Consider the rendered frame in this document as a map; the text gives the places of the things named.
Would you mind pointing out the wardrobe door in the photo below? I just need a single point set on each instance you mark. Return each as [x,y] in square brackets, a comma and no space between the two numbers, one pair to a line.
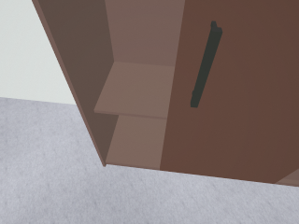
[293,176]
[246,125]

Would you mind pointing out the handle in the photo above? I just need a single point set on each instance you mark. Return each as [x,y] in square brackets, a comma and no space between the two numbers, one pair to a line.
[212,44]

